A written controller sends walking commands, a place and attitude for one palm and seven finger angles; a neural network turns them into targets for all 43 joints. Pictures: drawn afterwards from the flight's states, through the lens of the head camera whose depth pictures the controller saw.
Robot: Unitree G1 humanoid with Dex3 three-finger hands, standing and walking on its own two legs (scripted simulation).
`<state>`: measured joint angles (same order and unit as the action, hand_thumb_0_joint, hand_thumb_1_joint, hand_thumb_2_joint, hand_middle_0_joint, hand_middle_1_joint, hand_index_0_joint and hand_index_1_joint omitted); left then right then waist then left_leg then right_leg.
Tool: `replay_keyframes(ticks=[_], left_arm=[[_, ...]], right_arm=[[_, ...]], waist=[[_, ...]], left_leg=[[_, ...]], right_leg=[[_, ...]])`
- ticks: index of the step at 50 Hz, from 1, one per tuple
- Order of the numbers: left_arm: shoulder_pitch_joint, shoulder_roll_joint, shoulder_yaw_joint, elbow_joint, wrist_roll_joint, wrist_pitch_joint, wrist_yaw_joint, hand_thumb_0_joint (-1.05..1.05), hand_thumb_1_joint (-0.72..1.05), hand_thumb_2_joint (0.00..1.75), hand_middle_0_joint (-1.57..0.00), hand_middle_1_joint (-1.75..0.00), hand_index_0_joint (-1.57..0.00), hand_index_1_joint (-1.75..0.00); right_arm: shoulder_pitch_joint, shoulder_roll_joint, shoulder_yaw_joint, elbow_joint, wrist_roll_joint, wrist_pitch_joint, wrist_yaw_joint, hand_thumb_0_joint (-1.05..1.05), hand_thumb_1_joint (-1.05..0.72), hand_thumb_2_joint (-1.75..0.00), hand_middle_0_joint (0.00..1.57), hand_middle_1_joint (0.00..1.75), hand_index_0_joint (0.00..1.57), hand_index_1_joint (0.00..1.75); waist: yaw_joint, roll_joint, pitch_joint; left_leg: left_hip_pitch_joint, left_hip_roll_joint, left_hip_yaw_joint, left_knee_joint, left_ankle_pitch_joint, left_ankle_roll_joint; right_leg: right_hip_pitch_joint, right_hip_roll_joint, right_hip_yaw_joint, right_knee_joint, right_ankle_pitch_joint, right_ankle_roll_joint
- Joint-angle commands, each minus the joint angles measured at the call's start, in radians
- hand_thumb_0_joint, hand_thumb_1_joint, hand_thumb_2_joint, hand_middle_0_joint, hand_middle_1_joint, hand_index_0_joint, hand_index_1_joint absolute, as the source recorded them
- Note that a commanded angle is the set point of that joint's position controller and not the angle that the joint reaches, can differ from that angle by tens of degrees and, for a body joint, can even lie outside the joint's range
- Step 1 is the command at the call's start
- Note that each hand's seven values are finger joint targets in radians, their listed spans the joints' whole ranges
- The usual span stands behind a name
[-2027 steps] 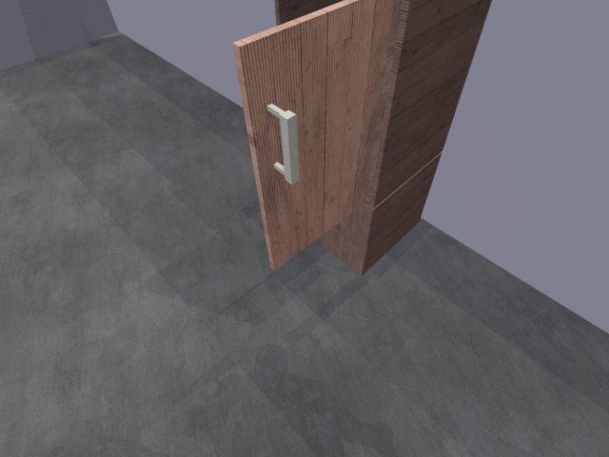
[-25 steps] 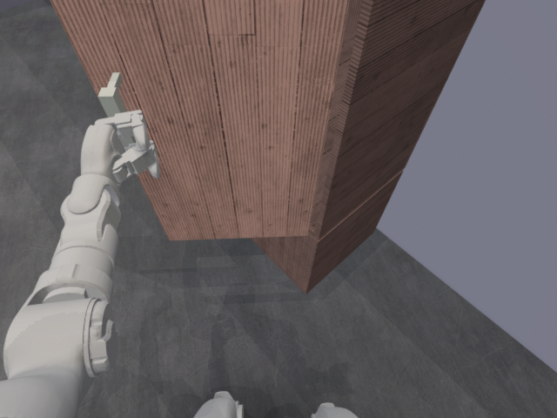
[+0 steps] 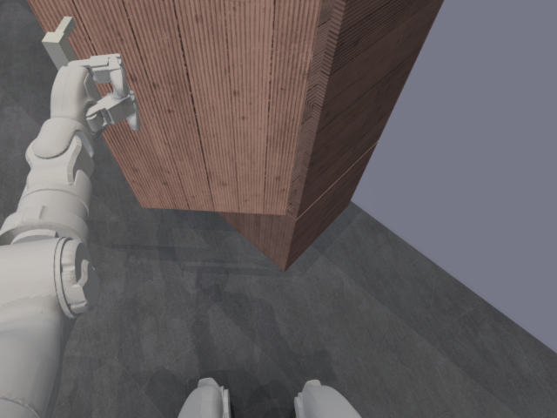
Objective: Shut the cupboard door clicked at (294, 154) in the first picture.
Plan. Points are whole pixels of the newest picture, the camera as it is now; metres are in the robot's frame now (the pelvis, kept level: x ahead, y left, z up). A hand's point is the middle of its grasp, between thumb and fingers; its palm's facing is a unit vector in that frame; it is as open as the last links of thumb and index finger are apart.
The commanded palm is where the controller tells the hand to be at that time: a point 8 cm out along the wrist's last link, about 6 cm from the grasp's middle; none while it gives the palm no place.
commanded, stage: push the door shut along its arc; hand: left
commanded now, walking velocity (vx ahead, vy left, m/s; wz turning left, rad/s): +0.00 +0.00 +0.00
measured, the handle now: (84, 78) +0.59 +0.22 +0.12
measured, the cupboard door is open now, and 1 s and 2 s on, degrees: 41 26 25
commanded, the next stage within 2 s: pull the fist back off the door in 0.80 s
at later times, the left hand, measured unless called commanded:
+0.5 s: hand (147, 75) +0.58 +0.14 +0.13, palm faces -0.24 -0.97 +0.00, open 3.1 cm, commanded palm +0.59 +0.17 +0.12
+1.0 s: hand (165, 55) +0.62 +0.11 +0.13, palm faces -0.08 -0.99 +0.13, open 3.4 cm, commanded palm +0.61 +0.12 +0.12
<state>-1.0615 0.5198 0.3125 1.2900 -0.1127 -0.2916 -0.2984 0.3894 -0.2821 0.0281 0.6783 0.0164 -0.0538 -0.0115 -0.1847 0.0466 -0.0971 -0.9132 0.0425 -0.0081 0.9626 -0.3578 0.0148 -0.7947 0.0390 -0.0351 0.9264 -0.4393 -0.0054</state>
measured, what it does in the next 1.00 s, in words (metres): stands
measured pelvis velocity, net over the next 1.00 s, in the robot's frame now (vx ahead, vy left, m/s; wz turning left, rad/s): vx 0.01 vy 0.01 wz -0.01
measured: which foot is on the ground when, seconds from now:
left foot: down 0.00-1.00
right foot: down 0.00-1.00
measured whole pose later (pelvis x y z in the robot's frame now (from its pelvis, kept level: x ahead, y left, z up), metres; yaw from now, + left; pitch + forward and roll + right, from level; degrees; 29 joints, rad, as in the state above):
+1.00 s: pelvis +0.01 +0.01 -0.03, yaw -1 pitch +27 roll -5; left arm -1.47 0.55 0.33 1.40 -0.04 -0.13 -0.13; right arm 0.44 -0.27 0.03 0.70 -0.06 -0.09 0.01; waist -0.27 0.07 -0.10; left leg -1.17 0.04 -0.04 1.10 -0.40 0.02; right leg -1.02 0.05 -0.07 1.02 -0.48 0.00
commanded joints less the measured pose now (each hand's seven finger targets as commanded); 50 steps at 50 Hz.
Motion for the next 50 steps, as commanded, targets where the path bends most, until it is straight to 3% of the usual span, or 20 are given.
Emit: replay_keyframes(ticks=[1,3,4,7,10,12,17,19,20,22,27,29,35,38,44,45,46,47,48,50], left_arm=[[-0.582,0.222,0.002,-0.183,-0.001,-0.054,-0.041,0.00,0.90,0.90,-1.30,-1.50,-1.30,-1.50],[-0.604,0.258,0.026,-0.188,-0.004,-0.053,-0.059,0.00,0.90,0.90,-1.30,-1.50,-1.30,-1.50],[-0.616,0.245,0.010,-0.179,-0.002,-0.047,-0.068,0.00,0.90,0.90,-1.30,-1.50,-1.30,-1.50],[-0.660,0.272,0.017,-0.155,0.004,-0.026,-0.078,0.00,0.90,0.90,-1.30,-1.50,-1.30,-1.50],[-0.669,0.321,0.053,-0.174,0.013,-0.021,-0.082,0.00,0.90,0.90,-1.30,-1.50,-1.30,-1.50],[-0.672,0.349,0.063,-0.143,0.026,-0.010,-0.083,0.00,0.90,0.90,-1.30,-1.50,-1.30,-1.50],[-0.699,0.383,0.072,-0.166,0.046,-0.001,-0.090,0.00,0.90,0.90,-1.30,-1.50,-1.30,-1.50],[-0.697,0.369,0.069,-0.191,0.047,-0.004,-0.100,0.00,0.90,0.90,-1.30,-1.50,-1.30,-1.50],[-0.694,0.335,0.044,-0.170,0.044,0.006,-0.105,0.00,0.90,0.90,-1.30,-1.50,-1.30,-1.50],[-0.728,0.341,0.042,-0.136,0.045,0.021,-0.109,0.00,0.90,0.90,-1.30,-1.50,-1.30,-1.50],[-0.796,0.328,0.017,-0.130,0.040,0.033,-0.124,0.00,0.90,0.90,-1.30,-1.50,-1.30,-1.50],[-0.831,0.316,0.007,-0.163,0.037,0.023,-0.134,0.00,0.90,0.90,-1.30,-1.50,-1.30,-1.50],[-0.909,0.222,-0.063,-0.117,0.051,0.044,-0.126,0.00,0.90,0.90,-1.30,-1.50,-1.30,-1.50],[-0.943,0.180,-0.080,-0.133,0.050,0.049,-0.117,0.00,0.90,0.90,-1.30,-1.50,-1.30,-1.50],[-1.012,0.174,-0.094,-0.139,0.063,0.062,-0.115,0.00,0.90,0.90,-1.30,-1.50,-1.30,-1.50],[-1.022,0.147,-0.108,-0.132,0.062,0.071,-0.112,0.00,0.90,0.90,-1.30,-1.50,-1.30,-1.50],[-1.034,0.174,0.090,-0.141,-0.002,0.103,0.097,0.00,0.90,0.90,-1.30,-1.50,-1.30,-1.50],[-0.989,0.137,0.063,-0.105,0.028,0.119,0.207,0.00,0.90,0.90,-1.30,-1.50,-1.30,-1.50],[-0.984,0.128,0.098,-0.115,0.042,0.116,0.302,0.00,0.90,0.90,-1.30,-1.50,-1.30,-1.50],[-0.961,0.090,0.096,-0.155,0.117,0.094,0.471,0.00,0.90,0.90,-1.30,-1.50,-1.30,-1.50]], right_arm=[[0.157,-0.185,-0.063,-0.045,0.002,-0.020,-0.014,0.00,-0.90,-0.90,0.20,0.30,0.20,0.30],[0.175,-0.190,-0.062,-0.048,-0.002,-0.020,-0.016,0.00,-0.90,-0.90,0.20,0.30,0.20,0.30],[0.171,-0.187,-0.063,-0.047,0.000,-0.020,-0.016,0.00,-0.90,-0.90,0.20,0.30,0.20,0.30],[0.191,-0.191,-0.059,-0.038,-0.003,-0.020,-0.018,0.00,-0.90,-0.90,0.20,0.30,0.20,0.30],[0.207,-0.193,-0.061,-0.041,-0.009,-0.018,-0.018,0.00,-0.90,-0.90,0.20,0.30,0.20,0.30],[0.215,-0.194,-0.057,-0.041,-0.010,-0.012,-0.017,0.00,-0.90,-0.90,0.20,0.30,0.20,0.30],[0.243,-0.198,-0.060,-0.042,-0.017,-0.001,-0.016,0.00,-0.90,-0.90,0.20,0.30,0.20,0.30],[0.247,-0.197,-0.067,-0.041,-0.020,0.001,-0.013,0.00,-0.90,-0.90,0.20,0.30,0.20,0.30],[0.247,-0.196,-0.067,-0.037,-0.019,0.003,-0.012,0.00,-0.90,-0.90,0.20,0.30,0.20,0.30],[0.250,-0.201,-0.065,-0.028,-0.019,0.005,-0.015,0.00,-0.90,-0.90,0.20,0.30,0.20,0.30],[0.260,-0.205,-0.063,-0.010,-0.025,-0.005,-0.019,0.00,-0.90,-0.90,0.20,0.30,0.20,0.30],[0.266,-0.205,-0.067,-0.001,-0.027,-0.012,-0.021,0.00,-0.90,-0.90,0.20,0.30,0.20,0.30],[0.266,-0.206,-0.064,0.031,-0.035,-0.026,-0.023,0.00,-0.90,-0.90,0.20,0.30,0.20,0.30],[0.273,-0.207,-0.067,0.036,-0.041,-0.035,-0.020,0.00,-0.90,-0.90,0.20,0.30,0.20,0.30],[0.275,-0.211,-0.066,0.050,-0.045,-0.045,-0.022,0.00,-0.90,-0.90,0.20,0.30,0.20,0.30],[0.273,-0.208,-0.065,0.054,-0.048,-0.044,-0.021,0.00,-0.90,-0.90,0.20,0.30,0.20,0.30],[0.315,-0.171,-0.049,0.014,-0.059,-0.046,-0.005,0.00,-0.90,-0.90,0.20,0.30,0.20,0.30],[0.316,-0.173,-0.049,0.013,-0.068,-0.047,0.013,0.00,-0.90,-0.90,0.20,0.30,0.20,0.30],[0.335,-0.174,-0.055,0.012,-0.087,-0.045,0.029,0.00,-0.90,-0.90,0.20,0.30,0.20,0.30],[0.343,-0.162,-0.061,-0.004,-0.117,-0.033,0.065,0.00,-0.90,-0.90,0.20,0.30,0.20,0.30]], waist=[[-0.060,0.085,-0.415],[-0.058,0.091,-0.453],[-0.067,0.099,-0.459],[-0.080,0.097,-0.448],[-0.070,0.129,-0.515],[-0.077,0.111,-0.487],[-0.078,0.137,-0.533],[-0.074,0.171,-0.582],[-0.090,0.153,-0.545],[-0.108,0.125,-0.492],[-0.125,0.159,-0.492],[-0.129,0.194,-0.530],[-0.166,0.219,-0.491],[-0.172,0.235,-0.521],[-0.183,0.254,-0.572],[-0.191,0.259,-0.563],[-0.144,0.261,-0.561],[-0.152,0.239,-0.563],[-0.160,0.174,-0.577],[-0.142,0.208,-0.593]], left_leg=[[0.439,-0.005,-0.074,-0.057,0.183,0.026],[0.441,-0.007,-0.077,-0.046,0.216,0.028],[0.444,-0.004,-0.074,-0.040,0.210,0.027],[0.416,0.000,-0.078,-0.025,0.212,0.030],[0.429,-0.004,-0.072,-0.007,0.265,0.030],[0.398,-0.002,-0.071,-0.001,0.250,0.031],[0.412,-0.002,-0.070,0.010,0.309,0.029],[0.467,-0.002,-0.074,0.019,0.367,0.025],[0.464,-0.001,-0.076,0.017,0.347,0.026],[0.425,-0.001,-0.074,0.017,0.297,0.030],[0.441,0.000,-0.080,0.025,0.307,0.030],[0.494,0.004,-0.088,0.033,0.358,0.027],[0.523,0.015,-0.118,0.049,0.348,0.022],[0.563,0.015,-0.132,0.056,0.380,0.022],[0.583,0.015,-0.138,0.082,0.400,0.022],[0.577,0.013,-0.140,0.080,0.393,0.023],[0.494,0.022,-0.150,0.062,0.330,0.012],[0.459,0.021,-0.149,0.053,0.298,0.007],[0.448,0.020,-0.162,0.053,0.306,0.010],[0.431,0.013,-0.143,0.063,0.327,0.005]], right_leg=[[-0.060,0.016,0.027,-0.137,0.196,-0.011],[-0.050,0.020,0.026,-0.122,0.218,-0.015],[-0.067,0.019,0.026,-0.123,0.213,-0.011],[-0.081,0.022,0.024,-0.115,0.214,-0.010],[-0.061,0.023,0.026,-0.102,0.259,-0.012],[-0.063,0.026,0.023,-0.101,0.250,-0.011],[-0.044,0.032,0.020,-0.089,0.305,-0.013],[-0.057,0.033,0.017,-0.081,0.342,-0.015],[-0.081,0.036,0.011,-0.091,0.323,-0.013],[-0.098,0.038,0.010,-0.102,0.285,-0.010],[-0.131,0.038,0.005,-0.101,0.275,-0.014],[-0.157,0.038,0.001,-0.089,0.296,-0.016],[-0.273,0.037,-0.022,-0.072,0.236,-0.021],[-0.306,0.040,-0.030,-0.056,0.232,-0.025],[-0.337,0.039,-0.035,-0.034,0.236,-0.025],[-0.343,0.040,-0.038,-0.035,0.231,-0.026],[-0.292,0.031,-0.027,-0.051,0.218,-0.019],[-0.274,0.029,-0.027,-0.041,0.207,-0.011],[-0.263,0.029,-0.036,-0.035,0.212,-0.004],[-0.260,0.025,-0.039,-0.025,0.217,-0.001]])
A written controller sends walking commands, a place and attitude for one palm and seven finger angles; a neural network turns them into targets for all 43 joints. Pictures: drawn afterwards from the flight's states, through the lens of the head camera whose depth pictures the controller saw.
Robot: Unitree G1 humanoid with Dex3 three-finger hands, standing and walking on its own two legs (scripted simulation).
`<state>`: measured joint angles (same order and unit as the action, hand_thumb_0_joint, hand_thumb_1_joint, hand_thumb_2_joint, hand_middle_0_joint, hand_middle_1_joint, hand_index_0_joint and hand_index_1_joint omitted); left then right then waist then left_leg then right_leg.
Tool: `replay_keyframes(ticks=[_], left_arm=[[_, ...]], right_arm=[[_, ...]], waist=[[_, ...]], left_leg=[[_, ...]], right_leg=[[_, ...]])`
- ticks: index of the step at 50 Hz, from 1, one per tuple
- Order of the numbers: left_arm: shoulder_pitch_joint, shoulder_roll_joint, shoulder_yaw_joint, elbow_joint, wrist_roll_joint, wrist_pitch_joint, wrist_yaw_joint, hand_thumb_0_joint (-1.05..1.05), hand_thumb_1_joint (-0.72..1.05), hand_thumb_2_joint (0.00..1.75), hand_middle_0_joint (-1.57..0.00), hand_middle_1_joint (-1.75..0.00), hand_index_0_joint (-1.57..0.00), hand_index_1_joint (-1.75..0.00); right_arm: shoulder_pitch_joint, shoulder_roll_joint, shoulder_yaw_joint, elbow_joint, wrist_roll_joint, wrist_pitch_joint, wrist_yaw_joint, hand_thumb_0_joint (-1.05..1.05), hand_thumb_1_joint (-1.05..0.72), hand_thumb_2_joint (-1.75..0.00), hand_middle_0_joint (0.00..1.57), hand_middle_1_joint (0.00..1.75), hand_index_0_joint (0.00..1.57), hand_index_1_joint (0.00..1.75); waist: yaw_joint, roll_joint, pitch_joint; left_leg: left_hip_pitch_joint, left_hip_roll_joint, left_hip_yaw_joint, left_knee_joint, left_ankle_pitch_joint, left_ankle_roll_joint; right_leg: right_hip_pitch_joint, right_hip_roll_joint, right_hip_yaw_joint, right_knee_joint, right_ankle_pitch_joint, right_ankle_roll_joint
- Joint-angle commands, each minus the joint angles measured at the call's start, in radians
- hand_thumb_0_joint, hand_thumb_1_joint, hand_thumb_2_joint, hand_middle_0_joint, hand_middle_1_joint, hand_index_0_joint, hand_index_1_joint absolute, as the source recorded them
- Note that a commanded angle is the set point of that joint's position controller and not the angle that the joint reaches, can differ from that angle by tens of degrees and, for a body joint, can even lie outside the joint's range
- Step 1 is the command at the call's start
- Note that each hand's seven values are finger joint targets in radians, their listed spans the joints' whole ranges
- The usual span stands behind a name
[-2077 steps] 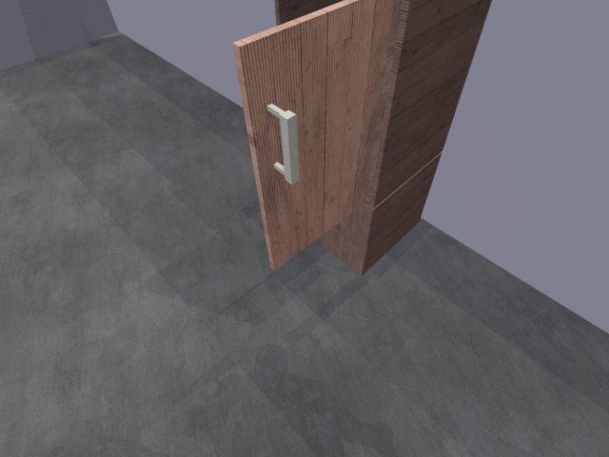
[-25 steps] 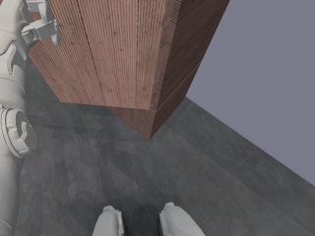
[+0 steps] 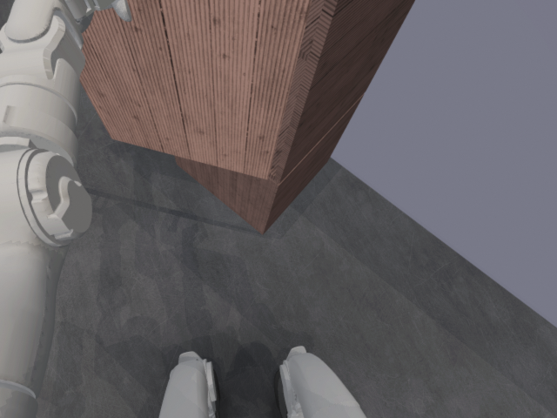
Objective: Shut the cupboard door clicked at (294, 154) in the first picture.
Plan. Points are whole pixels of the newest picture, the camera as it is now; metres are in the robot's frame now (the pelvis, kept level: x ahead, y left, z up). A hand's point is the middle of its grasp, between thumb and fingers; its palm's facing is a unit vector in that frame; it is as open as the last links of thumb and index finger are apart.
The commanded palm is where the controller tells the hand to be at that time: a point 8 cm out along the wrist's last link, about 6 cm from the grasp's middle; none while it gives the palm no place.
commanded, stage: pull the fist back off the door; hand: left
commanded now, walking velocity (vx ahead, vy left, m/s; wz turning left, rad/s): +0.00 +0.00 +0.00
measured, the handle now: out of the picture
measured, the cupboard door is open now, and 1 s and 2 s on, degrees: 26 25 25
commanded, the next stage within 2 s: draw the hand back to the body in 0.78 s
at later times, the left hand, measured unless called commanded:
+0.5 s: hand (136, 7) +0.58 +0.09 +0.15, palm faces +0.18 -0.98 +0.00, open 3.1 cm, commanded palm +0.53 +0.13 +0.15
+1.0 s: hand (144, 41) +0.51 +0.08 +0.17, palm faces +0.16 -0.99 +0.00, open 3.1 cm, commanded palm +0.46 +0.14 +0.16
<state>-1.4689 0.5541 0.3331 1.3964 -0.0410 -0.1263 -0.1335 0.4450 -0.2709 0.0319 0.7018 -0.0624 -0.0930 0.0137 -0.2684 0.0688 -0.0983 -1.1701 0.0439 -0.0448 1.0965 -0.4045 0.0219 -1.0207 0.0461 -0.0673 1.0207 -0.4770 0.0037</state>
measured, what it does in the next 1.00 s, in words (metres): stands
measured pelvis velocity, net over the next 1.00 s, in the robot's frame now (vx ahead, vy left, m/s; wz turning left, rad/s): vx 0.02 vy -0.03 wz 0.02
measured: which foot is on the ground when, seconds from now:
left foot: down 0.00-1.00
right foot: down 0.00-1.00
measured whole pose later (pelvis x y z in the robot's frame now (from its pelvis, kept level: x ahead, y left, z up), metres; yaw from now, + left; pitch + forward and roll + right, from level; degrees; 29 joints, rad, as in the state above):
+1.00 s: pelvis +0.02 -0.03 +0.04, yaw +1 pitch +15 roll +0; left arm -0.89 0.20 0.27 1.09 -0.04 -0.35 0.16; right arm 0.33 -0.23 -0.01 0.65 -0.03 0.01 0.05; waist -0.12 0.05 -0.13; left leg -0.75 0.04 0.00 0.86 -0.37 -0.01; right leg -0.66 0.04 -0.02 0.87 -0.46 -0.03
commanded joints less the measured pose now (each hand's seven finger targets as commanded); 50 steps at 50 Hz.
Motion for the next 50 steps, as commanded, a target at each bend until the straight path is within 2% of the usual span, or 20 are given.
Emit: replay_keyframes(ticks=[1,3,5,9,11,14,17,18,20,24,29,32,34,35,37,40,43,45,48,50], left_arm=[[-0.551,0.068,0.070,-0.306,0.105,-0.101,0.380,0.00,0.90,0.90,-1.30,-1.50,-1.30,-1.50],[-0.521,0.059,0.027,-0.301,0.197,-0.142,0.435,0.00,0.90,0.90,-1.30,-1.50,-1.30,-1.50],[-0.460,0.081,0.012,-0.263,0.218,-0.149,0.415,0.00,0.90,0.90,-1.30,-1.50,-1.30,-1.50],[-0.439,0.084,0.016,-0.291,0.151,-0.151,0.331,0.00,0.90,0.90,-1.30,-1.50,-1.30,-1.50],[-0.386,0.105,0.060,-0.308,0.110,-0.162,0.312,0.00,0.90,0.90,-1.30,-1.50,-1.30,-1.50],[-0.288,0.108,0.085,-0.326,0.092,-0.201,0.307,0.00,0.90,0.90,-1.30,-1.50,-1.30,-1.50],[-0.191,0.074,0.073,-0.328,0.093,-0.230,0.312,0.00,0.90,0.90,-1.30,-1.50,-1.30,-1.50],[-0.176,0.049,0.059,-0.357,0.085,-0.243,0.308,0.00,0.90,0.90,-1.30,-1.50,-1.30,-1.50],[-0.099,0.030,0.060,-0.364,0.071,-0.250,0.299,0.00,0.90,0.90,-1.30,-1.50,-1.30,-1.50],[0.000,-0.023,0.048,-0.437,0.037,-0.263,0.278,0.00,0.90,0.90,-1.30,-1.50,-1.30,-1.50],[0.081,-0.081,0.015,-0.537,0.012,-0.282,0.269,0.00,0.90,0.90,-1.30,-1.50,-1.30,-1.50],[0.077,-0.163,-0.061,-0.580,0.005,-0.289,0.269,0.00,0.90,0.90,-1.30,-1.50,-1.30,-1.50],[0.081,-0.177,-0.072,-0.616,0.001,-0.297,0.277,0.00,0.90,0.90,-1.30,-1.50,-1.30,-1.50],[0.089,-0.224,-0.108,-0.636,-0.007,-0.298,0.278,0.00,0.90,0.90,-1.30,-1.50,-1.30,-1.50],[0.095,-0.201,-0.089,-0.609,-0.008,-0.292,0.287,0.00,0.90,0.90,-1.30,-1.50,-1.30,-1.50],[0.047,-0.196,-0.097,-0.548,0.005,-0.282,0.300,0.00,0.90,0.90,-1.30,-1.50,-1.30,-1.50],[0.010,-0.183,-0.086,-0.553,0.008,-0.295,0.310,0.00,0.90,0.90,-1.30,-1.50,-1.30,-1.50],[0.039,-0.190,-0.084,-0.492,0.006,-0.295,0.307,0.00,0.90,0.90,-1.30,-1.50,-1.30,-1.50],[0.210,-0.117,0.000,-0.509,-0.003,-0.292,0.291,0.00,0.90,0.90,-1.30,-1.50,-1.30,-1.50],[0.300,-0.136,-0.017,-0.595,-0.009,-0.286,0.269,0.00,0.90,0.90,-1.30,-1.50,-1.30,-1.50]], right_arm=[[0.295,-0.170,-0.066,-0.028,-0.057,0.010,0.058,0.00,-0.90,-0.90,0.20,0.30,0.20,0.30],[0.307,-0.173,-0.079,-0.024,-0.071,0.027,0.088,0.00,-0.90,-0.90,0.20,0.30,0.20,0.30],[0.307,-0.182,-0.085,-0.035,-0.060,0.053,0.095,0.00,-0.90,-0.90,0.20,0.30,0.20,0.30],[0.294,-0.177,-0.085,-0.053,-0.031,0.082,0.079,0.00,-0.90,-0.90,0.20,0.30,0.20,0.30],[0.290,-0.172,-0.085,-0.055,-0.025,0.085,0.073,0.00,-0.90,-0.90,0.20,0.30,0.20,0.30],[0.282,-0.162,-0.085,-0.060,-0.019,0.086,0.069,0.00,-0.90,-0.90,0.20,0.30,0.20,0.30],[0.275,-0.156,-0.092,-0.060,-0.016,0.090,0.071,0.00,-0.90,-0.90,0.20,0.30,0.20,0.30],[0.271,-0.153,-0.094,-0.064,-0.016,0.090,0.071,0.00,-0.90,-0.90,0.20,0.30,0.20,0.30],[0.258,-0.152,-0.101,-0.070,-0.008,0.094,0.070,0.00,-0.90,-0.90,0.20,0.30,0.20,0.30],[0.228,-0.141,-0.112,-0.080,0.005,0.101,0.067,0.00,-0.90,-0.90,0.20,0.30,0.20,0.30],[0.177,-0.132,-0.119,-0.090,0.020,0.102,0.058,0.00,-0.90,-0.90,0.20,0.30,0.20,0.30],[0.138,-0.124,-0.121,-0.087,0.029,0.100,0.055,0.00,-0.90,-0.90,0.20,0.30,0.20,0.30],[0.121,-0.123,-0.122,-0.086,0.032,0.098,0.049,0.00,-0.90,-0.90,0.20,0.30,0.20,0.30],[0.104,-0.118,-0.123,-0.089,0.034,0.095,0.048,0.00,-0.90,-0.90,0.20,0.30,0.20,0.30],[0.089,-0.121,-0.121,-0.081,0.036,0.095,0.042,0.00,-0.90,-0.90,0.20,0.30,0.20,0.30],[0.067,-0.117,-0.111,-0.070,0.039,0.096,0.032,0.00,-0.90,-0.90,0.20,0.30,0.20,0.30],[0.056,-0.119,-0.107,-0.076,0.035,0.093,0.027,0.00,-0.90,-0.90,0.20,0.30,0.20,0.30],[0.040,-0.114,-0.103,-0.076,0.035,0.090,0.026,0.00,-0.90,-0.90,0.20,0.30,0.20,0.30],[0.034,-0.120,-0.100,-0.116,0.038,0.097,0.026,0.00,-0.90,-0.90,0.20,0.30,0.20,0.30],[0.012,-0.109,-0.096,-0.149,0.048,0.103,0.026,0.00,-0.90,-0.90,0.20,0.30,0.20,0.30]], waist=[[-0.052,0.200,-0.603],[-0.063,0.193,-0.603],[-0.059,0.159,-0.583],[-0.038,0.146,-0.592],[-0.018,0.117,-0.595],[0.006,0.085,-0.562],[0.019,0.035,-0.506],[0.029,0.054,-0.512],[0.042,0.016,-0.503],[0.079,0.016,-0.498],[0.099,-0.010,-0.479],[0.088,-0.001,-0.446],[0.095,0.009,-0.470],[0.093,0.014,-0.472],[0.092,-0.037,-0.445],[0.080,-0.052,-0.383],[0.086,-0.042,-0.428],[0.086,-0.062,-0.408],[0.160,-0.069,-0.455],[0.190,-0.068,-0.468]], left_leg=[[0.694,0.012,-0.102,-0.064,0.397,-0.004],[0.703,0.011,-0.095,-0.067,0.420,-0.006],[0.676,0.006,-0.072,-0.095,0.379,-0.001],[0.683,-0.006,-0.047,-0.143,0.356,0.006],[0.676,-0.009,-0.031,-0.158,0.366,0.009],[0.659,-0.013,-0.009,-0.178,0.377,0.011],[0.625,-0.020,0.011,-0.196,0.354,0.015],[0.645,-0.024,0.017,-0.203,0.372,0.013],[0.644,-0.029,0.030,-0.211,0.386,0.014],[0.688,-0.040,0.051,-0.222,0.431,0.015],[0.714,-0.048,0.060,-0.232,0.445,0.016],[0.757,-0.045,0.056,-0.236,0.434,0.014],[0.800,-0.043,0.047,-0.238,0.457,0.010],[0.816,-0.044,0.048,-0.239,0.454,0.009],[0.794,-0.044,0.046,-0.243,0.428,0.011],[0.759,-0.046,0.043,-0.251,0.365,0.011],[0.780,-0.048,0.038,-0.252,0.374,0.010],[0.750,-0.047,0.040,-0.251,0.347,0.008],[0.747,-0.054,0.055,-0.280,0.368,0.010],[0.756,-0.056,0.068,-0.299,0.392,0.011]], right_leg=[[-0.036,0.018,-0.007,-0.111,0.260,-0.011],[-0.029,0.023,-0.008,-0.115,0.268,-0.015],[0.040,0.026,0.003,-0.148,0.271,-0.018],[0.154,0.032,0.019,-0.194,0.311,-0.020],[0.223,0.034,0.026,-0.213,0.350,-0.016],[0.283,0.031,0.035,-0.229,0.403,-0.010],[0.331,0.028,0.043,-0.246,0.428,-0.007],[0.350,0.027,0.044,-0.246,0.453,-0.009],[0.390,0.025,0.050,-0.255,0.500,-0.006],[0.443,0.023,0.055,-0.261,0.592,-0.006],[0.484,0.015,0.060,-0.262,0.655,-0.002],[0.446,0.014,0.056,-0.269,0.626,-0.002],[0.440,0.012,0.051,-0.262,0.618,-0.005],[0.435,0.012,0.050,-0.264,0.610,-0.004],[0.441,0.009,0.052,-0.270,0.598,-0.001],[0.411,0.002,0.059,-0.280,0.544,0.002],[0.419,-0.001,0.060,-0.269,0.534,-0.002],[0.409,-0.003,0.061,-0.273,0.512,0.001],[0.511,-0.002,0.065,-0.275,0.552,-0.006],[0.573,-0.002,0.065,-0.281,0.601,-0.007]])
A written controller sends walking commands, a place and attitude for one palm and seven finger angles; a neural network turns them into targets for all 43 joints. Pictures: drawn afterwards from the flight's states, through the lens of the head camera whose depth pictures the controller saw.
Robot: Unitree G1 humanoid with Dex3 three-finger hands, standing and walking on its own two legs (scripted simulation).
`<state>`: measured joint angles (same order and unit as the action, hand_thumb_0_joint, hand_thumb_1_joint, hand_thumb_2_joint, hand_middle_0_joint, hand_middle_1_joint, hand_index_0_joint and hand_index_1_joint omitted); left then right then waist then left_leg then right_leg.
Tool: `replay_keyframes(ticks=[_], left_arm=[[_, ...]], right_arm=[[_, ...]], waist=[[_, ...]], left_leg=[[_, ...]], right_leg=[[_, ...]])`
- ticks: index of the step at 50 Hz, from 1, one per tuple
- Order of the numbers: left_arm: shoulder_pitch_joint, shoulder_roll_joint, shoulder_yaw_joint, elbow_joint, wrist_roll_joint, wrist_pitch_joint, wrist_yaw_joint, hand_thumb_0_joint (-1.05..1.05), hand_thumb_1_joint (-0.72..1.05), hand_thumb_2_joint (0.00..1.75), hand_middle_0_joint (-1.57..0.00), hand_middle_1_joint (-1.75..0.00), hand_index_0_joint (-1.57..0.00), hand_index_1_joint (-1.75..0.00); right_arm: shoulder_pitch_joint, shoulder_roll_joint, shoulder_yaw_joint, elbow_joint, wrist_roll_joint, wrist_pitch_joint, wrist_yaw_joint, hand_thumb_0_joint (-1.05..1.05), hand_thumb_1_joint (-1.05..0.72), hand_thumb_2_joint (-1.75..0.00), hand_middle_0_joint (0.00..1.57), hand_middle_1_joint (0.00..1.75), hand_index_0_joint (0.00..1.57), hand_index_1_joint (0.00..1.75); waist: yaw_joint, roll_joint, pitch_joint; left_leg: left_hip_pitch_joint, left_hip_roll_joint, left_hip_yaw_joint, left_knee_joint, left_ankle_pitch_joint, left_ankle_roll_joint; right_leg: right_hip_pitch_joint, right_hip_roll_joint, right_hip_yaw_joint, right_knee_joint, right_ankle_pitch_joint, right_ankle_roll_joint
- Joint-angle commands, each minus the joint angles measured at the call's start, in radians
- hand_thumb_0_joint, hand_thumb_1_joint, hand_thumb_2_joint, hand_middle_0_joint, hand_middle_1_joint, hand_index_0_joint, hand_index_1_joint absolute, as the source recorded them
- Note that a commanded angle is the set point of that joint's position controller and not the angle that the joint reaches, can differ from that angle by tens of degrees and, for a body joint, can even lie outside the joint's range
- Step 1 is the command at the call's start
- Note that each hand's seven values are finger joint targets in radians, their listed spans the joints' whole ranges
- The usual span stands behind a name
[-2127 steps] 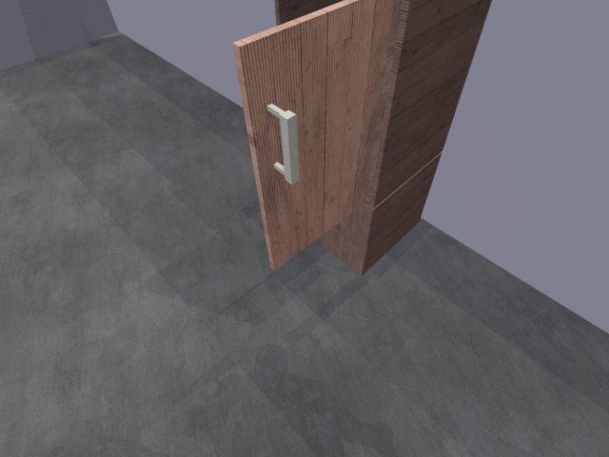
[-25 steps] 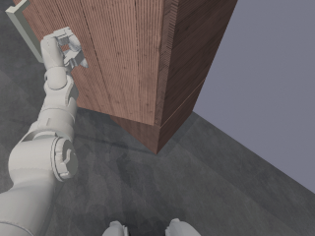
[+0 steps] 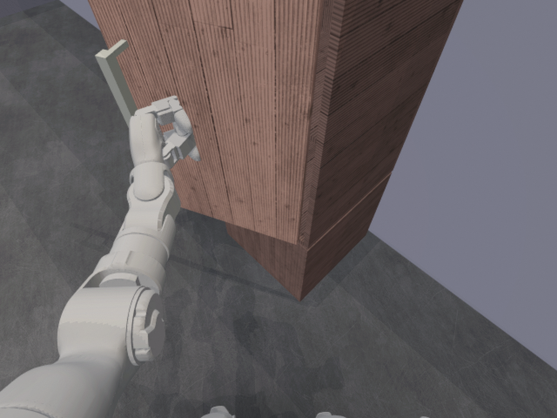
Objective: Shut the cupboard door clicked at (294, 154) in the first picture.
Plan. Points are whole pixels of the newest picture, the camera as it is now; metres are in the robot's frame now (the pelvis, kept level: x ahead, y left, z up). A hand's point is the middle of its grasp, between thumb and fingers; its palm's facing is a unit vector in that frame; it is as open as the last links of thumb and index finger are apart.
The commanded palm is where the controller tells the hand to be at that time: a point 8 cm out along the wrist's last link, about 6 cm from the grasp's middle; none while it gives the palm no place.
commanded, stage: draw the hand back to the body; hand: left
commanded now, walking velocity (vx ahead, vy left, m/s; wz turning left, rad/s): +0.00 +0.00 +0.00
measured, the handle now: (129, 87) +0.65 +0.22 +0.11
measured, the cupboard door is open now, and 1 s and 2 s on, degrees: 25 25 25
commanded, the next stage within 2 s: step back with the hand held close in 1.48 s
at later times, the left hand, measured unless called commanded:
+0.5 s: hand (102, 216) +0.34 +0.18 +0.16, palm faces +0.15 -0.98 -0.13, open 3.1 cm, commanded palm +0.29 +0.23 +0.17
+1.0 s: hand out of the picture +0.22 +0.27 +0.20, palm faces +0.40 -0.84 -0.36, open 5.3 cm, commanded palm +0.17 +0.31 +0.21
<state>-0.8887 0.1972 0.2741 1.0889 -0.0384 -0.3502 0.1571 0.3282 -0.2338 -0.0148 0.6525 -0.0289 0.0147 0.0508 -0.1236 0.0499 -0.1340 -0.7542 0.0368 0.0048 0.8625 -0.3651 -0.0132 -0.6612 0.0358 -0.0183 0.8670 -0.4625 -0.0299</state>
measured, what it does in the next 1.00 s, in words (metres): stands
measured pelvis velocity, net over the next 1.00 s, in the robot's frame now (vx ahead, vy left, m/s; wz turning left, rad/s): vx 0.01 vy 0.02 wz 0.02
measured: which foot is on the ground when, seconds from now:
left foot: down 0.00-1.00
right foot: down 0.00-1.00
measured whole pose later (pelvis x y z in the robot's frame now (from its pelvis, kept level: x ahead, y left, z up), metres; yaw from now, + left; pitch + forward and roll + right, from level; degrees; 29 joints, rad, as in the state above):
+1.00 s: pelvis +0.01 +0.02 +0.05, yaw +1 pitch -4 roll +0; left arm 0.35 0.33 0.27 -0.26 -0.08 -0.05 0.08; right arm 0.19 -0.22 0.05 0.62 0.02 -0.02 -0.06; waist 0.05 0.08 -0.01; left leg -0.15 -0.01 0.02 0.41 -0.20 0.01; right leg -0.05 0.00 -0.01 0.40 -0.28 0.00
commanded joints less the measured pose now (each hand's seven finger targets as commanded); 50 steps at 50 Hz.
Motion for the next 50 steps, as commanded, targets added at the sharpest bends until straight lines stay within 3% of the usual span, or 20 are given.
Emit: replay_keyframes(ticks=[1,3,4,7,8,9,11,13,15,17,20,21,25,28,32,39,43,44,48,50], left_arm=[[-0.237,0.229,0.050,-0.339,-0.020,-0.056,-0.030,0.00,0.90,0.90,-1.30,-1.50,-1.30,-1.50],[-0.124,0.225,0.051,-0.396,-0.039,-0.030,-0.047,0.00,0.90,0.90,-1.30,-1.50,-1.30,-1.50],[-0.114,0.194,0.020,-0.458,-0.053,-0.019,-0.058,0.00,0.90,0.90,-1.30,-1.50,-1.30,-1.50],[-0.058,0.178,-0.005,-0.616,-0.091,0.015,-0.080,0.00,0.90,0.90,-1.30,-1.50,-1.30,-1.50],[-0.054,0.194,-0.003,-0.663,-0.095,0.021,-0.085,0.00,0.90,0.90,-1.30,-1.50,-1.30,-1.50],[-0.042,0.171,-0.029,-0.701,-0.101,0.028,-0.092,0.00,0.90,0.90,-1.30,-1.50,-1.30,-1.50],[-0.002,0.164,-0.048,-0.767,-0.110,0.043,-0.104,0.00,0.90,0.90,-1.30,-1.50,-1.30,-1.50],[0.057,0.164,-0.057,-0.826,-0.121,0.062,-0.117,0.00,0.90,0.90,-1.30,-1.50,-1.30,-1.50],[0.129,0.172,-0.048,-0.841,-0.136,0.089,-0.131,0.00,0.90,0.90,-1.30,-1.50,-1.30,-1.50],[0.180,0.139,-0.078,-0.867,-0.149,0.124,-0.148,0.00,0.90,0.90,-1.24,-1.44,-1.24,-1.44],[0.268,0.180,-0.040,-0.940,-0.168,0.166,-0.162,0.00,0.90,0.90,-1.16,-1.35,-1.16,-1.35],[0.326,0.222,-0.123,-1.019,-0.074,0.157,-0.134,0.00,0.90,0.90,-1.13,-1.32,-1.13,-1.32],[0.445,0.242,-0.095,-1.114,-0.057,0.184,-0.096,0.00,0.90,0.90,-1.02,-1.20,-1.02,-1.20],[0.542,0.244,-0.089,-1.186,-0.051,0.202,-0.090,0.00,0.90,0.90,-0.94,-1.11,-0.94,-1.11],[0.621,0.241,-0.079,-1.315,-0.043,0.214,-0.081,0.00,0.90,0.90,-0.83,-0.99,-0.83,-0.99],[0.866,0.258,-0.023,-1.468,-0.041,0.226,-0.074,0.00,0.90,0.90,-0.64,-0.78,-0.64,-0.78],[0.997,0.312,0.061,-1.520,-0.042,0.233,-0.067,0.00,0.90,0.90,-0.53,-0.66,-0.53,-0.66],[1.023,0.299,0.063,-1.541,-0.044,0.234,-0.068,0.00,0.90,0.90,-0.50,-0.63,-0.50,-0.63],[1.114,0.342,0.129,-1.589,-0.045,0.232,-0.059,0.00,0.90,0.90,-0.39,-0.51,-0.39,-0.51],[1.154,0.336,0.142,-1.626,-0.046,0.223,-0.055,0.00,0.90,0.90,-0.34,-0.45,-0.34,-0.45]], right_arm=[[0.119,-0.145,-0.051,-0.113,0.020,-0.004,-0.012,0.00,-0.90,-0.90,0.20,0.30,0.20,0.30],[0.108,-0.148,-0.051,-0.131,0.030,0.000,-0.019,0.00,-0.90,-0.90,0.20,0.30,0.20,0.30],[0.086,-0.143,-0.050,-0.141,0.039,-0.001,-0.022,0.00,-0.90,-0.90,0.20,0.30,0.20,0.30],[0.046,-0.142,-0.050,-0.148,0.055,-0.014,-0.037,0.00,-0.90,-0.90,0.20,0.30,0.20,0.30],[0.036,-0.143,-0.049,-0.148,0.058,-0.020,-0.045,0.00,-0.90,-0.90,0.20,0.30,0.20,0.30],[0.015,-0.135,-0.047,-0.146,0.063,-0.028,-0.049,0.00,-0.90,-0.90,0.20,0.30,0.20,0.30],[-0.009,-0.133,-0.044,-0.140,0.068,-0.045,-0.059,0.00,-0.90,-0.90,0.20,0.30,0.20,0.30],[-0.036,-0.133,-0.039,-0.143,0.072,-0.060,-0.069,0.00,-0.90,-0.90,0.20,0.30,0.20,0.30],[-0.068,-0.132,-0.033,-0.143,0.078,-0.071,-0.077,0.00,-0.90,-0.90,0.20,0.30,0.20,0.30],[-0.103,-0.129,-0.024,-0.153,0.083,-0.083,-0.084,0.00,-0.90,-0.90,0.20,0.30,0.20,0.30],[-0.156,-0.129,-0.013,-0.173,0.091,-0.093,-0.095,0.00,-0.90,-0.90,0.20,0.30,0.20,0.30],[-0.178,-0.109,-0.013,-0.185,0.087,-0.074,-0.104,0.00,-0.90,-0.90,0.20,0.30,0.20,0.30],[-0.238,-0.107,0.004,-0.201,0.085,-0.052,-0.127,0.00,-0.90,-0.90,0.20,0.30,0.20,0.30],[-0.259,-0.105,0.013,-0.205,0.080,-0.052,-0.134,0.00,-0.90,-0.90,0.20,0.30,0.20,0.30],[-0.271,-0.095,0.024,-0.212,0.071,-0.059,-0.133,0.00,-0.90,-0.90,0.20,0.30,0.20,0.30],[-0.284,-0.090,0.028,-0.210,0.057,-0.075,-0.125,0.00,-0.90,-0.90,0.20,0.30,0.20,0.30],[-0.291,-0.094,0.022,-0.204,0.050,-0.080,-0.124,0.00,-0.90,-0.90,0.20,0.30,0.20,0.30],[-0.294,-0.086,0.022,-0.208,0.052,-0.079,-0.123,0.00,-0.90,-0.90,0.20,0.30,0.20,0.30],[-0.299,-0.092,0.015,-0.202,0.048,-0.092,-0.126,0.00,-0.90,-0.90,0.20,0.30,0.20,0.30],[-0.296,-0.086,0.014,-0.203,0.050,-0.099,-0.125,0.00,-0.90,-0.90,0.20,0.30,0.20,0.30]], waist=[[0.054,-0.057,-0.428],[0.070,-0.116,-0.387],[0.063,-0.114,-0.354],[0.066,-0.110,-0.309],[0.070,-0.099,-0.300],[0.067,-0.061,-0.281],[0.070,-0.050,-0.246],[0.079,-0.019,-0.223],[0.092,-0.046,-0.189],[0.099,-0.065,-0.147],[0.128,-0.054,-0.135],[0.107,-0.077,-0.108],[0.118,-0.071,-0.038],[0.127,-0.046,-0.008],[0.134,0.016,-0.018],[0.153,0.004,-0.005],[0.168,-0.008,0.017],[0.167,-0.009,0.012],[0.177,-0.003,0.044],[0.178,0.000,0.042]], left_leg=[[0.340,-0.049,0.026,-0.073,0.350,0.048],[0.328,-0.048,0.032,-0.104,0.330,0.051],[0.337,-0.046,0.037,-0.120,0.311,0.052],[0.375,-0.047,0.043,-0.151,0.273,0.058],[0.392,-0.046,0.043,-0.163,0.266,0.058],[0.413,-0.044,0.043,-0.175,0.253,0.058],[0.442,-0.042,0.035,-0.192,0.239,0.059],[0.466,-0.044,0.036,-0.211,0.215,0.059],[0.466,-0.044,0.031,-0.232,0.191,0.058],[0.472,-0.045,0.026,-0.254,0.160,0.057],[0.494,-0.046,0.026,-0.280,0.160,0.055],[0.542,-0.051,0.023,-0.324,0.155,0.055],[0.605,-0.041,0.016,-0.391,0.161,0.056],[0.653,-0.034,0.010,-0.433,0.182,0.055],[0.713,-0.029,0.001,-0.475,0.227,0.045],[0.739,-0.023,-0.003,-0.505,0.299,0.041],[0.724,-0.024,0.004,-0.499,0.329,0.042],[0.724,-0.024,0.009,-0.494,0.345,0.043],[0.711,-0.023,0.009,-0.493,0.324,0.043],[0.707,-0.022,0.006,-0.494,0.319,0.041]], right_leg=[[0.240,0.009,0.019,-0.138,0.601,0.028],[0.288,0.010,0.016,-0.163,0.608,0.031],[0.286,0.009,0.016,-0.182,0.601,0.035],[0.308,0.007,0.021,-0.230,0.567,0.041],[0.313,0.006,0.022,-0.240,0.538,0.039],[0.299,0.006,0.023,-0.253,0.513,0.039],[0.287,0.008,0.016,-0.272,0.464,0.034],[0.287,0.007,0.017,-0.294,0.412,0.032],[0.291,0.002,0.014,-0.312,0.374,0.031],[0.287,0.000,0.009,-0.332,0.322,0.031],[0.318,-0.008,0.012,-0.349,0.305,0.027],[0.321,-0.029,0.043,-0.402,0.302,0.035],[0.359,-0.025,0.025,-0.461,0.270,0.028],[0.391,-0.019,0.015,-0.496,0.283,0.023],[0.449,-0.019,-0.001,-0.509,0.318,0.014],[0.511,-0.023,-0.011,-0.531,0.375,0.016],[0.527,-0.025,-0.011,-0.540,0.409,0.019],[0.533,-0.031,-0.011,-0.534,0.424,0.021],[0.519,-0.030,-0.011,-0.548,0.396,0.025],[0.521,-0.034,-0.017,-0.538,0.382,0.023]])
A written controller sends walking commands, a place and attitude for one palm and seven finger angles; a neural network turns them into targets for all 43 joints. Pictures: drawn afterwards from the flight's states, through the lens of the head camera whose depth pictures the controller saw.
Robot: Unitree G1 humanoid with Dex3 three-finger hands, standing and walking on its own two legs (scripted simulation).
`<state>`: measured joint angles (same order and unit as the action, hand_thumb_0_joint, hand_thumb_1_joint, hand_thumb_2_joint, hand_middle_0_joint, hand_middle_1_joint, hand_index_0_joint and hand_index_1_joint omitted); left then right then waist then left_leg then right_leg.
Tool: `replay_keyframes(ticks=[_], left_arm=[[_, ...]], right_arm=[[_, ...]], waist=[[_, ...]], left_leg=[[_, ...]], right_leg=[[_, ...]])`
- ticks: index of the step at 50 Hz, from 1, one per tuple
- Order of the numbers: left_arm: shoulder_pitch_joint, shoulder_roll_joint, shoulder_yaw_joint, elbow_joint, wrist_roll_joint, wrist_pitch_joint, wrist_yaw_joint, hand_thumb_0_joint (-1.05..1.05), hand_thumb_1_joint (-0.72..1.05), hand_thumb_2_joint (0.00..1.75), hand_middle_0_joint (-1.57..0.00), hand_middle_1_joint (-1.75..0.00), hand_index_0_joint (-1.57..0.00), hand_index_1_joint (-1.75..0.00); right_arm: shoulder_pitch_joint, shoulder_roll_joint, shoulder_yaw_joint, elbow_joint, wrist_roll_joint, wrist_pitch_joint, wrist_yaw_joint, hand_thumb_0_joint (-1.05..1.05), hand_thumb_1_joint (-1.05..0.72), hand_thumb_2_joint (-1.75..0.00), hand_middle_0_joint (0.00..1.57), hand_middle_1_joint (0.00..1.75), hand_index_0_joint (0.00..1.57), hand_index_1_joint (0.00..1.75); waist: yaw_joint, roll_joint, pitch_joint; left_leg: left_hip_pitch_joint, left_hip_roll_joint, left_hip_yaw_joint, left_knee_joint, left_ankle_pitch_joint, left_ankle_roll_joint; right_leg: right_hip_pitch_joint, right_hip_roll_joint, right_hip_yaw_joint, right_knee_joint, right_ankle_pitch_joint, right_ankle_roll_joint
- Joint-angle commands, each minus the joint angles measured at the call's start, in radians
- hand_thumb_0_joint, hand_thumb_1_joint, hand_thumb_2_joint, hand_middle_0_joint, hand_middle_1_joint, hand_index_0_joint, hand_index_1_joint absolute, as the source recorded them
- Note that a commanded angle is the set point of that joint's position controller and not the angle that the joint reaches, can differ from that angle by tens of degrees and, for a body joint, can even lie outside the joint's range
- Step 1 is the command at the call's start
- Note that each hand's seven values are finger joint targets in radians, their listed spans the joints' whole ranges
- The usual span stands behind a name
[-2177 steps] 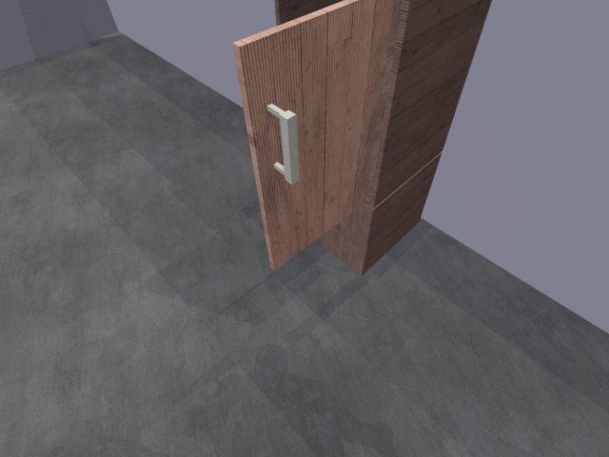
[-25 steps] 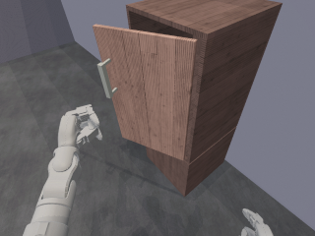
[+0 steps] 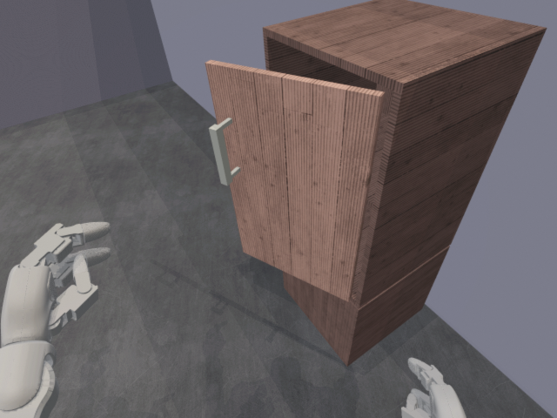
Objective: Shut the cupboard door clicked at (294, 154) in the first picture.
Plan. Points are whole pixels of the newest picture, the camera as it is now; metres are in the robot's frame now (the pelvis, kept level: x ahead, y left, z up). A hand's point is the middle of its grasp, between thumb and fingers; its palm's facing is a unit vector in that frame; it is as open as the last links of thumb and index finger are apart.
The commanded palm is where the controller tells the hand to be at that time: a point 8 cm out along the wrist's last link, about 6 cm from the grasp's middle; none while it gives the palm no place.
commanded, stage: draw the hand back to the body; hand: left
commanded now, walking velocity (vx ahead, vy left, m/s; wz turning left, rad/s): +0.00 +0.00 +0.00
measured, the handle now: (226, 152) +0.64 +0.20 +0.06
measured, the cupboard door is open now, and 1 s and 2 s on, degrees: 25 25 25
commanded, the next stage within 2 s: step back with the hand held close in 0.48 s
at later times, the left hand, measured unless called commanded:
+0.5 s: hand (75, 300) +0.19 +0.25 +0.16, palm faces +0.45 -0.80 -0.39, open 7.4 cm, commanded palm +0.14 +0.29 +0.17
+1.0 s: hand (48, 307) +0.18 +0.28 +0.16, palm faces +0.37 -0.78 -0.49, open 7.4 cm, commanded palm +0.12 +0.32 +0.17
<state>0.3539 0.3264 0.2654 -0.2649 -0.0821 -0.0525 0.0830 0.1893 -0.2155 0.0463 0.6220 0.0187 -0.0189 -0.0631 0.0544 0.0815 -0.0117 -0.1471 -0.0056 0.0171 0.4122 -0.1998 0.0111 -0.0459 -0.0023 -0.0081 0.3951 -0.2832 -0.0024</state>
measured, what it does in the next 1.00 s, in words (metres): stands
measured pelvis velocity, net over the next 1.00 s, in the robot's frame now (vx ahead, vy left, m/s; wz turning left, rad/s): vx -0.02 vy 0.02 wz -0.02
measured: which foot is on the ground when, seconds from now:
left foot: down 0.00-1.00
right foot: down 0.00-1.00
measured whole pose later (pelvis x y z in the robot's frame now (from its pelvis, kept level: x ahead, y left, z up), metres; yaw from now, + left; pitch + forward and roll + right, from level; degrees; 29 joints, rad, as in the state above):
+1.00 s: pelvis -0.02 +0.02 -0.01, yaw -1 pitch +1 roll -1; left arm 0.54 0.44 0.39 -0.43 -0.08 -0.12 0.12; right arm 0.18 -0.24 -0.01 0.56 0.03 0.06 -0.10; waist 0.00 0.05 -0.02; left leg -0.31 -0.01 0.04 0.49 -0.20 0.04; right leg -0.21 -0.01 0.01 0.47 -0.27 0.03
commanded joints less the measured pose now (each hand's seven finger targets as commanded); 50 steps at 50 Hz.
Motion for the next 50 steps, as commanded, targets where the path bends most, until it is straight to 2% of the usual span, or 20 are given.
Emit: replay_keyframes(ticks=[1,5,10,14,16,18,21,23,25,30,31,32,34,38,40,43,44,47,48,50], left_arm=[[-0.058,0.217,0.168,-0.290,-0.002,-0.078,0.021,0.00,0.90,0.90,-0.31,-0.42,-0.31,-0.42],[0.053,0.243,0.229,-0.317,-0.007,-0.086,0.029,0.00,0.90,0.90,-0.20,-0.30,-0.20,-0.30],[-0.019,0.186,0.161,-0.269,0.001,-0.080,0.031,0.00,0.90,0.90,-0.20,-0.30,-0.20,-0.30],[-0.028,0.211,0.182,-0.290,0.002,-0.086,0.035,0.00,0.90,0.90,-0.20,-0.30,-0.20,-0.30],[-0.017,0.224,0.197,-0.299,0.003,-0.089,0.037,0.00,0.90,0.90,-0.20,-0.30,-0.20,-0.30],[-0.004,0.240,0.215,-0.297,0.002,-0.088,0.036,0.00,0.90,0.90,-0.20,-0.30,-0.20,-0.30],[0.001,0.226,0.210,-0.295,-0.001,-0.088,0.034,0.00,0.90,0.90,-0.20,-0.30,-0.20,-0.30],[0.009,0.238,0.226,-0.289,-0.003,-0.087,0.031,0.00,0.90,0.90,-0.20,-0.30,-0.20,-0.30],[0.008,0.217,0.207,-0.293,-0.003,-0.088,0.027,0.00,0.90,0.90,-0.20,-0.30,-0.20,-0.30],[0.013,0.209,0.197,-0.297,-0.005,-0.083,0.023,0.00,0.90,0.90,-0.20,-0.30,-0.20,-0.30],[-0.068,0.321,0.293,-0.346,0.008,-0.118,0.035,0.00,0.90,0.90,-0.20,-0.30,-0.20,-0.30],[0.008,0.265,0.245,-0.268,0.007,-0.122,0.032,0.00,0.90,0.90,-0.20,-0.30,-0.20,-0.30],[0.050,0.252,0.228,-0.267,0.012,-0.134,0.031,0.00,0.90,0.90,-0.20,-0.30,-0.20,-0.30],[0.104,0.279,0.254,-0.309,0.007,-0.136,0.042,0.00,0.90,0.90,-0.20,-0.30,-0.20,-0.30],[0.119,0.280,0.255,-0.335,0.004,-0.133,0.046,0.00,0.90,0.90,-0.20,-0.30,-0.20,-0.30],[0.133,0.319,0.287,-0.365,0.002,-0.128,0.057,0.00,0.90,0.90,-0.20,-0.30,-0.20,-0.30],[0.156,0.299,0.276,-0.350,-0.001,-0.126,0.059,0.00,0.90,0.90,-0.20,-0.30,-0.20,-0.30],[0.167,0.302,0.281,-0.350,-0.004,-0.130,0.065,0.00,0.90,0.90,-0.20,-0.30,-0.20,-0.30],[0.173,0.318,0.294,-0.363,-0.002,-0.134,0.068,0.00,0.90,0.90,-0.20,-0.30,-0.20,-0.30],[0.171,0.294,0.273,-0.366,-0.003,-0.141,0.070,0.00,0.90,0.90,-0.20,-0.30,-0.20,-0.30]], right_arm=[[-0.158,-0.105,-0.052,-0.173,0.003,-0.071,-0.012,0.00,-0.90,-0.90,0.20,0.30,0.20,0.30],[-0.151,-0.102,-0.057,-0.170,0.005,-0.087,-0.014,0.00,-0.90,-0.90,0.20,0.30,0.20,0.30],[-0.141,-0.116,-0.064,-0.154,0.005,-0.100,-0.022,0.00,-0.90,-0.90,0.20,0.30,0.20,0.30],[-0.143,-0.114,-0.065,-0.156,0.001,-0.107,-0.030,0.00,-0.90,-0.90,0.20,0.30,0.20,0.30],[-0.147,-0.108,-0.063,-0.154,0.000,-0.110,-0.029,0.00,-0.90,-0.90,0.20,0.30,0.20,0.30],[-0.153,-0.109,-0.063,-0.151,-0.001,-0.114,-0.029,0.00,-0.90,-0.90,0.20,0.30,0.20,0.30],[-0.153,-0.101,-0.057,-0.154,0.000,-0.112,-0.028,0.00,-0.90,-0.90,0.20,0.30,0.20,0.30],[-0.154,-0.104,-0.060,-0.155,-0.001,-0.114,-0.028,0.00,-0.90,-0.90,0.20,0.30,0.20,0.30],[-0.151,-0.100,-0.058,-0.159,-0.001,-0.109,-0.026,0.00,-0.90,-0.90,0.20,0.30,0.20,0.30],[-0.149,-0.102,-0.061,-0.161,-0.001,-0.106,-0.024,0.00,-0.90,-0.90,0.20,0.30,0.20,0.30],[-0.139,-0.127,-0.069,-0.178,0.002,-0.084,-0.021,0.00,-0.90,-0.90,0.20,0.30,0.20,0.30],[-0.137,-0.117,-0.069,-0.157,-0.003,-0.071,-0.023,0.00,-0.90,-0.90,0.20,0.30,0.20,0.30],[-0.133,-0.115,-0.076,-0.163,-0.002,-0.047,-0.024,0.00,-0.90,-0.90,0.20,0.30,0.20,0.30],[-0.131,-0.128,-0.091,-0.184,0.002,-0.014,-0.033,0.00,-0.90,-0.90,0.20,0.30,0.20,0.30],[-0.126,-0.128,-0.091,-0.200,0.006,0.005,-0.038,0.00,-0.90,-0.90,0.20,0.30,0.20,0.30],[-0.125,-0.138,-0.096,-0.215,0.006,0.023,-0.043,0.00,-0.90,-0.90,0.20,0.30,0.20,0.30],[-0.119,-0.132,-0.092,-0.220,0.007,0.029,-0.044,0.00,-0.90,-0.90,0.20,0.30,0.20,0.30],[-0.114,-0.135,-0.094,-0.230,0.009,0.035,-0.042,0.00,-0.90,-0.90,0.20,0.30,0.20,0.30],[-0.115,-0.145,-0.099,-0.228,0.007,0.033,-0.044,0.00,-0.90,-0.90,0.20,0.30,0.20,0.30],[-0.114,-0.140,-0.093,-0.233,0.009,0.028,-0.043,0.00,-0.90,-0.90,0.20,0.30,0.20,0.30]], waist=[[0.003,-0.031,-0.084],[0.012,-0.029,-0.057],[-0.009,-0.057,0.000],[0.002,-0.061,-0.057],[0.009,-0.029,-0.062],[0.014,-0.038,-0.044],[0.012,-0.008,-0.030],[0.015,-0.041,-0.022],[0.012,-0.004,-0.029],[0.009,-0.028,-0.041],[-0.022,-0.044,-0.011],[-0.033,-0.101,-0.023],[-0.036,-0.117,-0.057],[-0.038,-0.052,-0.144],[-0.041,-0.052,-0.172],[-0.040,-0.039,-0.189],[-0.041,-0.041,-0.185],[-0.042,-0.053,-0.159],[-0.041,-0.028,-0.159],[-0.044,-0.029,-0.136]], left_leg=[[0.102,0.021,-0.003,-0.037,0.167,0.018],[0.080,0.022,0.000,-0.034,0.158,0.017],[0.081,0.020,0.003,-0.037,0.117,0.026],[0.094,0.013,0.005,-0.030,0.139,0.033],[0.092,0.010,0.008,-0.026,0.144,0.030],[0.088,0.012,0.008,-0.025,0.148,0.028],[0.083,0.012,0.010,-0.028,0.145,0.024],[0.081,0.014,0.011,-0.028,0.143,0.025],[0.085,0.015,0.013,-0.031,0.150,0.024],[0.096,0.016,0.016,-0.031,0.169,0.025],[0.031,0.038,-0.002,0.050,0.123,0.042],[0.019,0.031,-0.008,0.083,0.115,0.038],[0.000,0.031,-0.002,0.104,0.151,0.034],[0.037,0.053,-0.003,0.088,0.313,0.033],[0.035,0.069,-0.015,0.080,0.397,0.031],[0.029,0.079,-0.025,0.065,0.428,0.029],[0.003,0.087,-0.035,0.056,0.423,0.029],[-0.050,0.096,-0.048,0.029,0.326,0.029],[-0.064,0.099,-0.051,0.019,0.293,0.029],[-0.122,0.110,-0.072,-0.015,0.190,0.032]], right_leg=[[-0.094,0.005,-0.027,-0.061,0.217,-0.004],[-0.101,0.003,-0.028,-0.064,0.208,-0.002],[-0.152,0.000,-0.022,-0.078,0.160,0.005],[-0.115,-0.007,-0.014,-0.069,0.194,0.005],[-0.108,-0.007,-0.013,-0.067,0.200,0.003],[-0.112,-0.003,-0.011,-0.081,0.204,0.003],[-0.115,-0.005,-0.012,-0.077,0.201,0.002],[-0.118,-0.001,-0.010,-0.092,0.198,0.004],[-0.110,-0.004,-0.012,-0.080,0.203,0.002],[-0.108,-0.003,-0.013,-0.077,0.231,0.007],[-0.191,-0.067,0.058,-0.123,0.287,0.012],[-0.198,-0.097,0.059,-0.120,0.324,0.007],[-0.183,-0.117,0.051,-0.079,0.441,0.011],[-0.165,-0.097,0.027,-0.010,0.502,0.022],[-0.146,-0.081,0.017,0.025,0.513,0.019],[-0.143,-0.063,0.013,0.045,0.485,0.018],[-0.132,-0.063,0.010,0.060,0.458,0.015],[-0.150,-0.054,0.019,0.053,0.350,0.015],[-0.151,-0.049,0.018,0.052,0.317,0.014],[-0.150,-0.040,0.020,0.058,0.224,0.015]])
